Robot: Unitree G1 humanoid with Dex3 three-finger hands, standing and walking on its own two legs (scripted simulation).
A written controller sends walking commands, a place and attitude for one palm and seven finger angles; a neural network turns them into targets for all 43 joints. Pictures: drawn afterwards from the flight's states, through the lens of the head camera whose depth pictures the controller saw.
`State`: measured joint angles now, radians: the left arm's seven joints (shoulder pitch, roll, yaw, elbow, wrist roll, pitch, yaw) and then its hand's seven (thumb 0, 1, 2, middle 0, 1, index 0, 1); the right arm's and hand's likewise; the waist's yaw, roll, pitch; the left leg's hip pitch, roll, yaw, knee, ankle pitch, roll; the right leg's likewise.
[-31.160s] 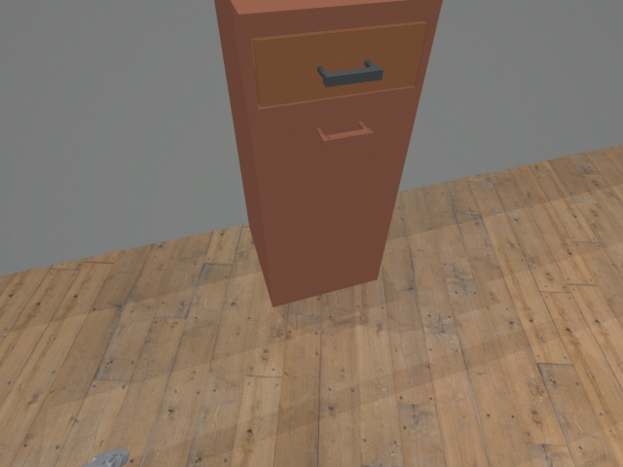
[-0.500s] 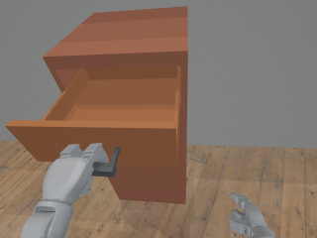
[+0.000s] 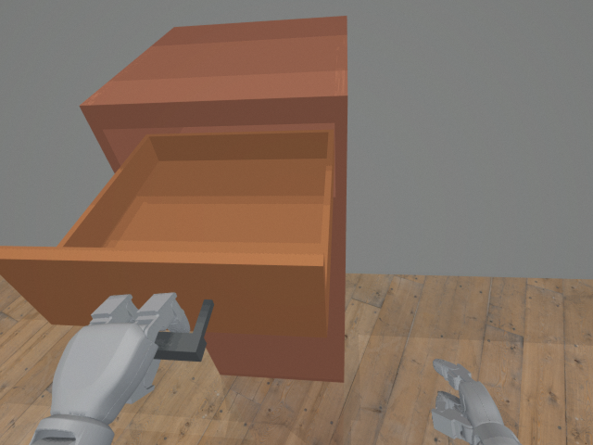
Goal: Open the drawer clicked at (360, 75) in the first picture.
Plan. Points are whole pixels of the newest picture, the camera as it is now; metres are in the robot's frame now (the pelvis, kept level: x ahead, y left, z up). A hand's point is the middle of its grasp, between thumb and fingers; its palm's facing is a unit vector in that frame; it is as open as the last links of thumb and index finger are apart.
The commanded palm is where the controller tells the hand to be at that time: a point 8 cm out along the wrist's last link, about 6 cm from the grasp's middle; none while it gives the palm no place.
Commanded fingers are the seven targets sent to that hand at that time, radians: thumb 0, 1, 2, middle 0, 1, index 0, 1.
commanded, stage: pull the drawer open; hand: left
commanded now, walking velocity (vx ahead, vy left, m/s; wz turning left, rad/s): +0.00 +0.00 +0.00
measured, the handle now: (153, 326) +0.21 +0.20 +0.13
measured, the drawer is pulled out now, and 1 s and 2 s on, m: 0.29 0.30 0.28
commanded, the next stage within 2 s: open the thumb to release the handle in 0.36 s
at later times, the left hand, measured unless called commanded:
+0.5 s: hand (133, 382) +0.15 +0.20 +0.10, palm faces +0.09 -0.15 -0.98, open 5.5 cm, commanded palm +0.12 +0.22 +0.17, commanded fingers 0.00 0.69 0.81 -0.38 -1.33 -0.38 -1.33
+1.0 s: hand (135, 376) +0.16 +0.20 +0.11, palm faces +0.09 -0.17 -0.98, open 12.7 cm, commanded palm +0.12 +0.21 +0.17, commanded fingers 0.00 -0.50 0.30 -0.30 -1.20 -0.30 -1.20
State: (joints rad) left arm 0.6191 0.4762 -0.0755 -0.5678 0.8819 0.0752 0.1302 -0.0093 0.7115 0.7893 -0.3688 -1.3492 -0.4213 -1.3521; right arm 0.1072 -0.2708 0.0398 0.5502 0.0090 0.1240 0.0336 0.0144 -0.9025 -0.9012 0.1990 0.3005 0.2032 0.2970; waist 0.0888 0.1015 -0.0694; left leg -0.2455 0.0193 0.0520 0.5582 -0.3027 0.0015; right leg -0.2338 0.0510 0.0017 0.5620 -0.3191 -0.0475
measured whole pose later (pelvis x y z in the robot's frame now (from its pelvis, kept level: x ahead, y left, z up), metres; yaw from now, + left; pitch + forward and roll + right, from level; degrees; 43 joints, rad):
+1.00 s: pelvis -0.02 +0.00 +0.00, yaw +1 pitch -2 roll +0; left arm 0.52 0.47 -0.09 -0.52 0.89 0.07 0.10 0.00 -0.31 0.39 -0.41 -1.26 -0.34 -1.22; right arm 0.10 -0.24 0.05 0.57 0.01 0.11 0.03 0.01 -0.90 -0.90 0.20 0.30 0.20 0.30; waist 0.10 0.10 -0.05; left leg -0.23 0.01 0.04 0.55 -0.28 0.01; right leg -0.21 0.04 -0.01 0.54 -0.29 -0.04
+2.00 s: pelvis -0.03 +0.01 +0.01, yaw +2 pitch -5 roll +0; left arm 0.26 0.51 -0.10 -0.61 0.84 0.24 -0.08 -0.01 -0.49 0.30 -0.36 -1.22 -0.36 -1.22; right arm 0.04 -0.26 0.06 0.57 0.04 0.13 0.04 0.02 -0.90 -0.90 0.20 0.30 0.20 0.30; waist 0.12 0.13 -0.03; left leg -0.16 -0.01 0.03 0.48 -0.23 0.02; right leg -0.13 0.02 -0.02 0.49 -0.26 -0.03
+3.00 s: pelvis -0.03 +0.01 +0.00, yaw +2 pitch -4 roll +0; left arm 0.02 0.66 0.11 -0.68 0.65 0.26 -0.12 0.00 -0.50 0.30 -0.33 -1.20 -0.33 -1.20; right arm 0.03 -0.26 0.08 0.57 0.06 0.13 0.07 0.02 -0.90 -0.90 0.20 0.30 0.20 0.30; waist 0.11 0.13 -0.03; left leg -0.22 -0.01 0.02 0.54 -0.25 0.02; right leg -0.20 0.02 -0.03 0.55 -0.28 -0.03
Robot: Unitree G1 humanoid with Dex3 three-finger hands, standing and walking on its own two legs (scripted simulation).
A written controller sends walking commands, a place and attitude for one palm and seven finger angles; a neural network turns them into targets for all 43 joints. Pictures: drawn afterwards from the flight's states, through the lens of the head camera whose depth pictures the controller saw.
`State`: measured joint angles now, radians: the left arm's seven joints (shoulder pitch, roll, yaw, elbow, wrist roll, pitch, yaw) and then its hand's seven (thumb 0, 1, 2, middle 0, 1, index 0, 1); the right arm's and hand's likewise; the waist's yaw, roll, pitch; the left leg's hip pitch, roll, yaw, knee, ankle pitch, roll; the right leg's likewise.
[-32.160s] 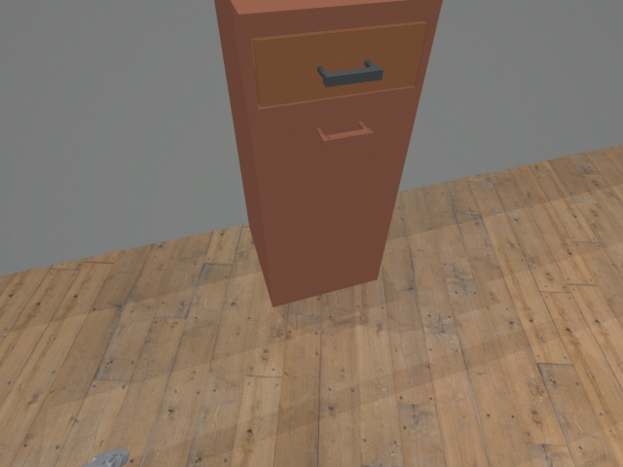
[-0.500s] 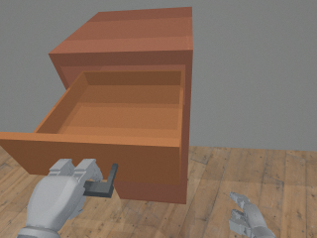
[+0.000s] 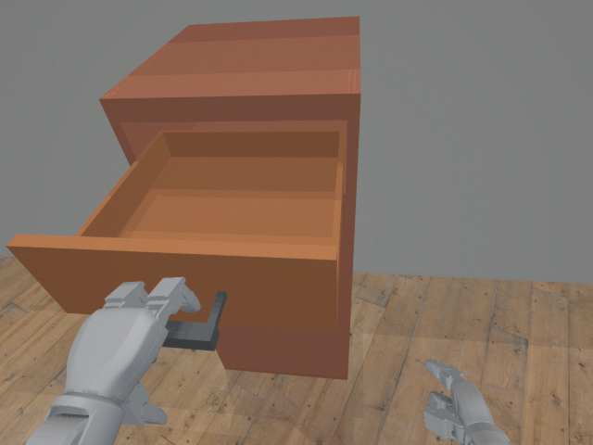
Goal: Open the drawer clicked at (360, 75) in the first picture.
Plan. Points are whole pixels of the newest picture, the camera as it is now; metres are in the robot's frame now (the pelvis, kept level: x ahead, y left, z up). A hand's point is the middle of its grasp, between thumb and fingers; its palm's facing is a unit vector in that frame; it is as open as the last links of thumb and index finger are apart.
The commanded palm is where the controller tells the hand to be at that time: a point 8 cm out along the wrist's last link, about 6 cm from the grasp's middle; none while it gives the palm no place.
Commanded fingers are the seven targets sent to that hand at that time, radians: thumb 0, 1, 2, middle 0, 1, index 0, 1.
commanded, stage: lift the hand off the handle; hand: left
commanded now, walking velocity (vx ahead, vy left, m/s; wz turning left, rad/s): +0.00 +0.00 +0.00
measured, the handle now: (168, 315) +0.22 +0.19 +0.13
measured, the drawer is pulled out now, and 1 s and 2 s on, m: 0.30 0.28 0.28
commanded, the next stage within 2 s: draw the hand back to the body in 1.66 s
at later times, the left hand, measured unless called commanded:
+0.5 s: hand (156, 347) +0.19 +0.19 +0.11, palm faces +0.10 -0.16 -0.98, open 13.8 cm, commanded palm +0.15 +0.20 +0.18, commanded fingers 0.00 -0.50 0.30 -0.30 -1.20 -0.30 -1.20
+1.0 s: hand (131, 308) +0.19 +0.20 +0.18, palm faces +0.21 -0.14 -0.97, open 13.6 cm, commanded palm +0.14 +0.19 +0.25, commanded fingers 0.00 -0.50 0.30 -0.30 -1.20 -0.30 -1.20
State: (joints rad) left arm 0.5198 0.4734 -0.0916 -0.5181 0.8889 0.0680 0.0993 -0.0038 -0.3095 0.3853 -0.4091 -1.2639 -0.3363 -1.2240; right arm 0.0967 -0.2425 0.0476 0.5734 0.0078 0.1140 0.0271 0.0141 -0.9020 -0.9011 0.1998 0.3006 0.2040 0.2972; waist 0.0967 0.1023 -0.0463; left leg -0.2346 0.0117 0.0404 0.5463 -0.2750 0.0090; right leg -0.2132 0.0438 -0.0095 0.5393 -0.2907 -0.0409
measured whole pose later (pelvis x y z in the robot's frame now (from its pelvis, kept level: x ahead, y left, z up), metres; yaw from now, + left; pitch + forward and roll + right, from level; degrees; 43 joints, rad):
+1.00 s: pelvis -0.01 +0.01 +0.00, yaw +1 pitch -5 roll +0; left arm 0.26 0.51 -0.10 -0.61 0.84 0.24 -0.08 -0.01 -0.49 0.30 -0.36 -1.22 -0.36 -1.22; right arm 0.04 -0.26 0.06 0.57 0.04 0.13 0.04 0.02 -0.90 -0.90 0.20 0.30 0.20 0.30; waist 0.12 0.13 -0.03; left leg -0.16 -0.01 0.03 0.48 -0.23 0.02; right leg -0.13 0.02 -0.02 0.49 -0.26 -0.03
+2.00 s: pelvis -0.02 +0.00 +0.00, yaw +2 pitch -4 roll +0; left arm 0.02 0.66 0.11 -0.68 0.65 0.26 -0.12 0.00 -0.50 0.30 -0.33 -1.20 -0.33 -1.20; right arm 0.03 -0.26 0.08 0.57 0.06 0.13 0.07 0.02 -0.90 -0.90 0.20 0.30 0.20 0.30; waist 0.11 0.13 -0.03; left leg -0.22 -0.01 0.02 0.54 -0.25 0.02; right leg -0.20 0.02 -0.03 0.55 -0.28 -0.03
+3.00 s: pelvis +0.02 +0.02 +0.01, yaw +1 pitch -4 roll -1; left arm 0.29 0.44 0.50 -0.72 -0.13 -0.17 0.09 0.00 0.30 0.65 -0.26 -0.67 -0.26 -0.68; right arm 0.18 -0.22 0.01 0.65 0.03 -0.09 -0.04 0.02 -0.90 -0.90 0.20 0.30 0.20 0.30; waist 0.05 0.06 -0.01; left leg -0.13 0.00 0.03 0.47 -0.27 0.03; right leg -0.08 0.03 -0.02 0.41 -0.26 -0.02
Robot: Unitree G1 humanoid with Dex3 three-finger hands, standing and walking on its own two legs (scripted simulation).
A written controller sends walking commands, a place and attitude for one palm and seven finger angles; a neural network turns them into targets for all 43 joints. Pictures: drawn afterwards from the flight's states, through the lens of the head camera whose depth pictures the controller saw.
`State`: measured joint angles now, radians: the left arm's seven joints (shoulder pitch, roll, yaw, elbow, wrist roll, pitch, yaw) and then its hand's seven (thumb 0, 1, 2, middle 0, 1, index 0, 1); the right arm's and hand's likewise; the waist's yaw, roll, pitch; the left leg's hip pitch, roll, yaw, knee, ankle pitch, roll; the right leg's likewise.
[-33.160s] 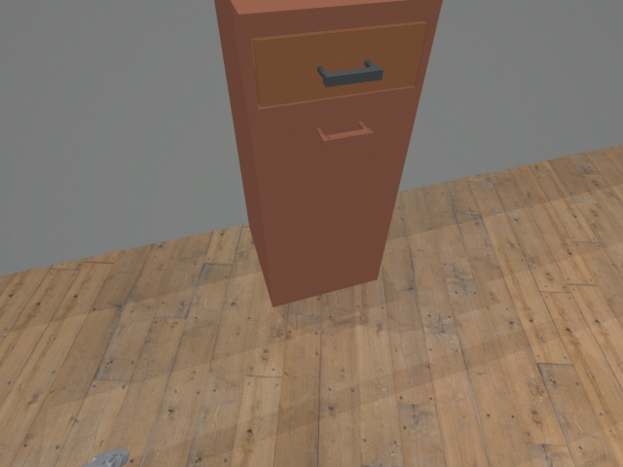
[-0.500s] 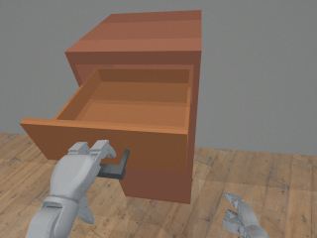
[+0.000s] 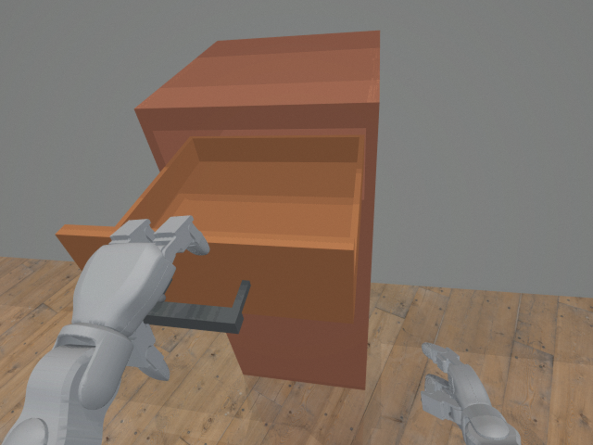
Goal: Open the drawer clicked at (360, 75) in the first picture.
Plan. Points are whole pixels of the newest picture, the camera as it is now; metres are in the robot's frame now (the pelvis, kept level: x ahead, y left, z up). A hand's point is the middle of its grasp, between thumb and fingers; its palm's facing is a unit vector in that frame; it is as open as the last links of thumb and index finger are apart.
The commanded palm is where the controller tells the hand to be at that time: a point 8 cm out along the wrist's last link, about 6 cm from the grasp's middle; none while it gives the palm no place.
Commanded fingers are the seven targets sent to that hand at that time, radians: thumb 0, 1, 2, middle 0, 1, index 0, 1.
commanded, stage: lift the hand off the handle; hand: left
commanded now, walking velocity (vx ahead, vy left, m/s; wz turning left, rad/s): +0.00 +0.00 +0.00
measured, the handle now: (196, 301) +0.25 +0.17 +0.12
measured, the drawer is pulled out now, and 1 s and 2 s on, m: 0.28 0.28 0.28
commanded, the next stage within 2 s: draw the hand back to the body in 0.66 s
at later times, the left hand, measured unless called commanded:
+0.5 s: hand (158, 237) +0.22 +0.17 +0.25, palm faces +0.37 -0.15 -0.92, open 13.8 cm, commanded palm +0.17 +0.18 +0.32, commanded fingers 0.00 -0.50 0.30 -0.30 -1.20 -0.30 -1.20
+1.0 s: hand (126, 219) +0.22 +0.19 +0.27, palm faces +0.45 -0.13 -0.88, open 13.8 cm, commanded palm +0.16 +0.20 +0.32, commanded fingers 0.00 -0.50 0.30 -0.30 -1.20 -0.30 -1.20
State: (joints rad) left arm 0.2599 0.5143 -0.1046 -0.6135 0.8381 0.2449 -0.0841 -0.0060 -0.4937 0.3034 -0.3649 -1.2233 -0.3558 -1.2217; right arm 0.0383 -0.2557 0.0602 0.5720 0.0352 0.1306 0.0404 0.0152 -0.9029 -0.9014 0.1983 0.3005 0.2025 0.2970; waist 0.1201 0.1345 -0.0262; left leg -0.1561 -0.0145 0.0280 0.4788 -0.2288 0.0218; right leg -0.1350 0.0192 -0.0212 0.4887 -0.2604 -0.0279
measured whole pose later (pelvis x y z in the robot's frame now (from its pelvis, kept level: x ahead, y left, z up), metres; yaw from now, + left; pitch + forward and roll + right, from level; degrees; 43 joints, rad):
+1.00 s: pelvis -0.01 +0.00 -0.01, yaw +0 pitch -4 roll +0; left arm 0.02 0.66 0.11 -0.68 0.65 0.26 -0.12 0.00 -0.50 0.30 -0.33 -1.20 -0.33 -1.20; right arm 0.03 -0.26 0.08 0.57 0.06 0.13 0.07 0.02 -0.90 -0.90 0.20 0.30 0.20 0.30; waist 0.11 0.13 -0.03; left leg -0.22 -0.01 0.02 0.54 -0.25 0.02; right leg -0.20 0.02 -0.03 0.55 -0.28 -0.03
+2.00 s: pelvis +0.03 +0.01 +0.00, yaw +0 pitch -4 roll -1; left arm 0.29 0.44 0.50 -0.72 -0.13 -0.17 0.09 0.00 0.30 0.65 -0.26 -0.67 -0.26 -0.68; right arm 0.18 -0.22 0.01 0.65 0.03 -0.09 -0.04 0.02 -0.90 -0.90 0.20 0.30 0.20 0.30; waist 0.05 0.06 -0.01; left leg -0.13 0.00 0.03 0.47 -0.27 0.03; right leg -0.08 0.03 -0.02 0.41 -0.26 -0.02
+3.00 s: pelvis -0.04 +0.02 -0.01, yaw +0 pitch +0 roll -1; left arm 0.27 0.60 0.70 -0.77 -0.08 -0.27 0.15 0.00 0.88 0.90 -0.22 -0.30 -0.22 -0.31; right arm 0.23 -0.21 -0.02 0.60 0.03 -0.06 -0.05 0.01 -0.90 -0.90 0.20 0.30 0.20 0.30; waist 0.00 -0.01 -0.02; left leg -0.38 -0.02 0.05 0.58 -0.21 0.06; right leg -0.36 0.01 -0.01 0.59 -0.26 0.00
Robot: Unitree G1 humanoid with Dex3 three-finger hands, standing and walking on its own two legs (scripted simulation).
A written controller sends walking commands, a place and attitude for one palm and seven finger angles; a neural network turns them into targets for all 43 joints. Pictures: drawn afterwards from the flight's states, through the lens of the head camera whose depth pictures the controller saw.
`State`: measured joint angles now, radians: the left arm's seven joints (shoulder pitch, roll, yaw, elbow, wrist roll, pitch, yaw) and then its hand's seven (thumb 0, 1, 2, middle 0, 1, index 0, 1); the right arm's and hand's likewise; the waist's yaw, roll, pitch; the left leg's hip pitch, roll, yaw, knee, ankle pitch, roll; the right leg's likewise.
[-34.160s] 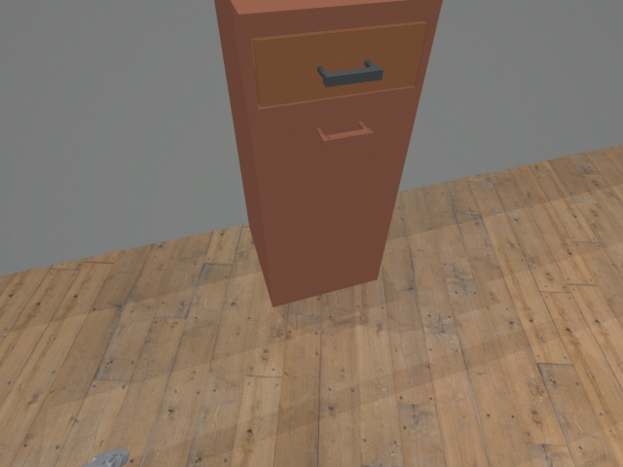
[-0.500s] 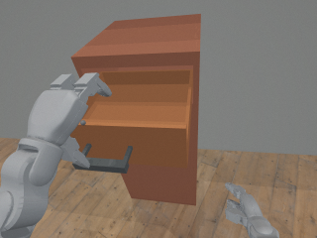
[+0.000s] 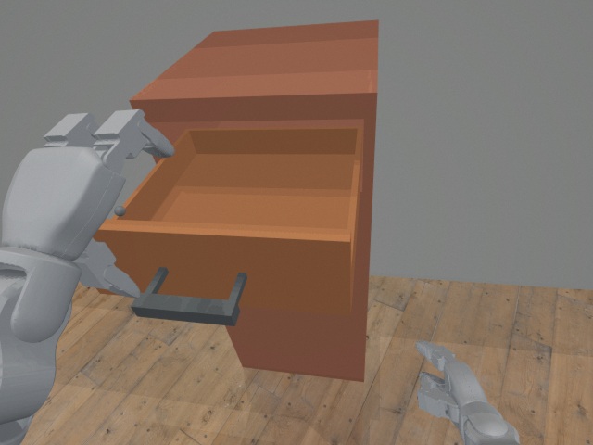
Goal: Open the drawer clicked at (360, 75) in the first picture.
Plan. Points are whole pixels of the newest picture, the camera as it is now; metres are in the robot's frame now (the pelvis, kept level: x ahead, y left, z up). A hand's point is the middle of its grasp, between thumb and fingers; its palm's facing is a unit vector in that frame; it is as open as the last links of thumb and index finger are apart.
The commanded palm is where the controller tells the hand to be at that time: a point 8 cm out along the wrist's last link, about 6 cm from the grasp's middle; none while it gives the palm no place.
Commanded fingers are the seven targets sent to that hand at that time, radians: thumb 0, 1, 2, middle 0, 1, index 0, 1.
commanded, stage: draw the hand back to the body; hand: left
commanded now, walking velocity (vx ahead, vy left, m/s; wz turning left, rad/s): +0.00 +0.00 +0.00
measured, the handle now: (192, 293) +0.25 +0.18 +0.13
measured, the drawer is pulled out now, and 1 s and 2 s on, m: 0.28 0.28 0.28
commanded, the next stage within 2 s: step back with the hand held close in 1.36 s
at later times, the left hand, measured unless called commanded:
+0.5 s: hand (93, 222) +0.20 +0.20 +0.29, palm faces +0.41 -0.74 -0.53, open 13.7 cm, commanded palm +0.15 +0.24 +0.32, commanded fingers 0.00 -0.22 0.42 -0.28 -1.02 -0.28 -1.02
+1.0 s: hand (61, 190) +0.22 +0.22 +0.32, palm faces +0.49 -0.80 -0.35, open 10.1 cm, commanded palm +0.17 +0.29 +0.32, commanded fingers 0.00 0.65 0.80 -0.22 -0.46 -0.22 -0.46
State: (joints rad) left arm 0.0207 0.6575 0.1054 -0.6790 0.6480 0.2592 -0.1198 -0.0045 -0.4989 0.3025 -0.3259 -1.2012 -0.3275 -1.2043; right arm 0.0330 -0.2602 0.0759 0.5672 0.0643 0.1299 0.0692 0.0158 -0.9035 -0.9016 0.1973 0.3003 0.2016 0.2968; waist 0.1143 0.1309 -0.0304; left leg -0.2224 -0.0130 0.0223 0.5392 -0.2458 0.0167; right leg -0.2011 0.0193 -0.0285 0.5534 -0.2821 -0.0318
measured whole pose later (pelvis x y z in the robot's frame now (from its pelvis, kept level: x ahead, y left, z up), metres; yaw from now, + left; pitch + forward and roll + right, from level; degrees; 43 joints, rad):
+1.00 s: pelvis +0.04 +0.01 +0.01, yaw +0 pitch -4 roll -1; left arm 0.29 0.44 0.50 -0.72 -0.13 -0.17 0.09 0.00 0.30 0.65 -0.26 -0.67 -0.26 -0.68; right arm 0.18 -0.22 0.01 0.65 0.03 -0.09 -0.04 0.02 -0.90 -0.90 0.20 0.30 0.20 0.30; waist 0.05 0.06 -0.01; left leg -0.13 0.00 0.03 0.47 -0.27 0.03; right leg -0.08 0.03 -0.02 0.41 -0.26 -0.02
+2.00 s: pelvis -0.03 +0.03 -0.01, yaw -1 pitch +0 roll -1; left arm 0.27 0.60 0.70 -0.77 -0.08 -0.27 0.15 0.00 0.88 0.90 -0.22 -0.30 -0.22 -0.31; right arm 0.23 -0.21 -0.02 0.60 0.03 -0.06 -0.05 0.01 -0.90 -0.90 0.20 0.30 0.20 0.30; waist 0.00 -0.01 -0.02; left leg -0.38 -0.02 0.05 0.58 -0.21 0.06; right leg -0.36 0.01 -0.01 0.59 -0.26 0.00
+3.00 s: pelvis -0.26 +0.01 +0.00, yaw +1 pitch -1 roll +0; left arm 0.18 0.51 0.63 -0.56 -0.07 -0.26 0.17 0.00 0.88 0.90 -0.21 -0.30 -0.22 -0.30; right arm 0.30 -0.31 -0.05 0.67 0.03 -0.07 -0.07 0.02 -0.90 -0.90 0.20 0.30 0.20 0.30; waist -0.02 0.02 -0.10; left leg -0.24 0.02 0.02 0.55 -0.30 0.02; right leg -0.29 -0.01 -0.09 0.55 -0.25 -0.03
